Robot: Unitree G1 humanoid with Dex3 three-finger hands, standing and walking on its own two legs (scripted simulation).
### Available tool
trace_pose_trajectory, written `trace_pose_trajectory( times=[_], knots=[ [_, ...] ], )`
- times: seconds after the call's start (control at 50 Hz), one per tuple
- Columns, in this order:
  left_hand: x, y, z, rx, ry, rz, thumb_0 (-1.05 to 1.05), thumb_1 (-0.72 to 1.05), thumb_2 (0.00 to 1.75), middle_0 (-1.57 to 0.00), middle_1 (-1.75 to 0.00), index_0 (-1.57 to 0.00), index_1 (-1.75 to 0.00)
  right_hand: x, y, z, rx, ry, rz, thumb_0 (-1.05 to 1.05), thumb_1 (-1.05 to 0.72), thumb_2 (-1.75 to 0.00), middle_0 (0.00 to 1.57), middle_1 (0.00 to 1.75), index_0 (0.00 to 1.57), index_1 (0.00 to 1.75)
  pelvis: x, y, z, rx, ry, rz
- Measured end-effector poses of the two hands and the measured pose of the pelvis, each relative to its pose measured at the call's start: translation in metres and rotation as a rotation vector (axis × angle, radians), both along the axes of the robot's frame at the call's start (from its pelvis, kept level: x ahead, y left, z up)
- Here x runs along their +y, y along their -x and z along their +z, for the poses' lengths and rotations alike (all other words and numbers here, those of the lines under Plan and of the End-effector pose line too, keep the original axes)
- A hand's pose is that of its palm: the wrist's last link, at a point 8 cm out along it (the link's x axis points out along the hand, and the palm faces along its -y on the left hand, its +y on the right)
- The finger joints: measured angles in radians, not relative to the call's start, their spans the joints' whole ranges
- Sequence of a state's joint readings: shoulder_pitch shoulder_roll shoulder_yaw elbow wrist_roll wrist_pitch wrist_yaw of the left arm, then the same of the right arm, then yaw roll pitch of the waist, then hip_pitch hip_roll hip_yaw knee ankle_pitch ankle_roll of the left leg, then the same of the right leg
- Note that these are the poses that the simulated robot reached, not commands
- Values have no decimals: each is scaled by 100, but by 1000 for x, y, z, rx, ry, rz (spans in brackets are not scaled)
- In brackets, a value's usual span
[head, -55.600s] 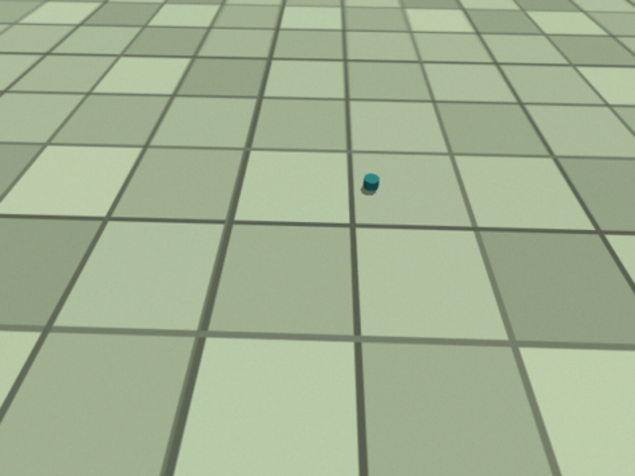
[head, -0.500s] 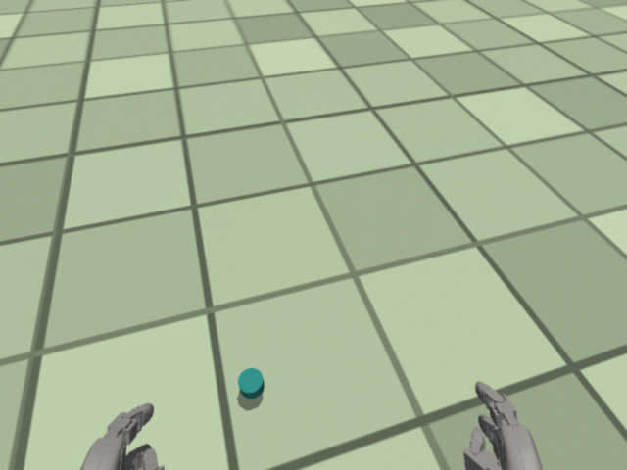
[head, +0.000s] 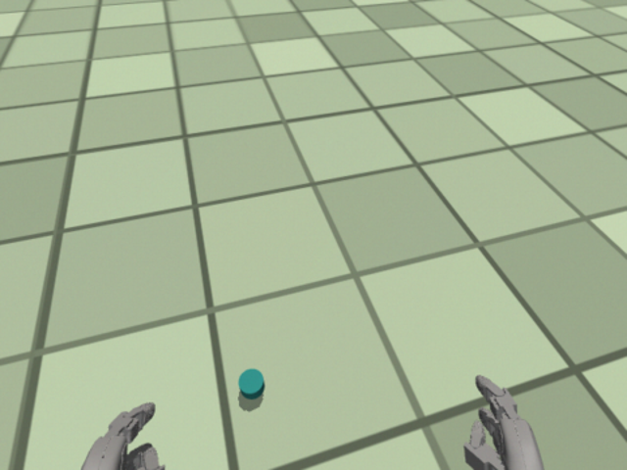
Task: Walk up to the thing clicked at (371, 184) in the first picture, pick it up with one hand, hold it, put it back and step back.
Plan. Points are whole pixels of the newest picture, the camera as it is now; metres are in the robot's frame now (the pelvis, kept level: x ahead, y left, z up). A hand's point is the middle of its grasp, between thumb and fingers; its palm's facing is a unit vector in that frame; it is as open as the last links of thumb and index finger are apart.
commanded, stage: home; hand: left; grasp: from above
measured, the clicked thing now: (251, 384) +0.50 +0.16 -0.69
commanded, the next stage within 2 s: stand in 0.76 s
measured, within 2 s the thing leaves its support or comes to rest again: neither
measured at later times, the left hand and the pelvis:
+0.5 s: hand out of the picture +0.16 +0.18 -0.05, palm faces +0.05 -0.98 -0.20, open 7.4 cm; pelvis +0.01 +0.00 +0.00, yaw +0 degrees
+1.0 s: hand out of the picture +0.16 +0.21 -0.08, palm faces +0.02 -0.95 -0.32, open 7.4 cm; pelvis +0.00 +0.00 +0.02, yaw +1 degrees
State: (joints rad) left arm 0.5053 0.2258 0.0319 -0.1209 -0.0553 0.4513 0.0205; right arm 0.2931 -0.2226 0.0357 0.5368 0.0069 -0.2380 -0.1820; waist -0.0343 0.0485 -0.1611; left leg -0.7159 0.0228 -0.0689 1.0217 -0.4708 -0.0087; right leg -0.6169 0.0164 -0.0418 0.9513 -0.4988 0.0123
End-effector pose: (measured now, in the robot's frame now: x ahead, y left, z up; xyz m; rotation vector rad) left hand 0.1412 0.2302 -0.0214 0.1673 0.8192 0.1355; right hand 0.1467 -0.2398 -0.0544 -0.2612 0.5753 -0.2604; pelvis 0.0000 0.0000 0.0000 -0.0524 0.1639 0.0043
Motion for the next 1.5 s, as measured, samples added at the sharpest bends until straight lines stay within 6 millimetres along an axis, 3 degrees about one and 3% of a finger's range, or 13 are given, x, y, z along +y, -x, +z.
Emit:
trace_pose_trajectory(
  times=[0.86, 0.96, 1.04, 1.18, 1.36, 1.5],
  knots=[
    [-5, -4, 1, 0, -2, -1, 1, 90, 90, -20, -31, -20, -30, -7, -1, -3, 20, -5, -12, 2, -90, -90, 20, 30, 20, 30, -5, -4, -1, 12, -4, 0],
    [14, -7, -24, -2, -104, -36, 1, 90, 90, -20, -31, -20, -30, -13, 8, -21, 290, 36, 131, 1, -90, -90, 20, 30, 20, 30, -4, 3, 12, -87, -36, 6],
    [34, 9, -36, 83, -125, 2, 1, 90, 90, -20, -30, -20, -30, -23, 22, -22, 405, 6, 110, 1, -90, -90, 20, 30, 20, 30, -1, 4, 22, -127, -49, 5],
    [58, 54, -47, 248, -129, 80, 1, 90, 90, -20, -30, -20, -30, -30, 48, -16, 512, -4, 44, 1, -90, -90, 20, 30, 20, 30, 6, 1, 38, -174, -45, 5],
    [59, 107, -48, 421, -100, 126, 1, 90, 90, -20, -30, -20, -30, -20, 69, -14, 603, -47, 4, 1, -90, -90, 20, 30, 20, 30, 10, 1, 55, -218, -45, 10],
    [56, 125, -46, 473, -94, 138, 1, 90, 90, -20, -30, -20, -30, -18, 77, -13, 631, -71, -9, 1, -90, -90, 20, 30, 20, 30, 10, 4, 62, -242, -47, 15]
  ],
)
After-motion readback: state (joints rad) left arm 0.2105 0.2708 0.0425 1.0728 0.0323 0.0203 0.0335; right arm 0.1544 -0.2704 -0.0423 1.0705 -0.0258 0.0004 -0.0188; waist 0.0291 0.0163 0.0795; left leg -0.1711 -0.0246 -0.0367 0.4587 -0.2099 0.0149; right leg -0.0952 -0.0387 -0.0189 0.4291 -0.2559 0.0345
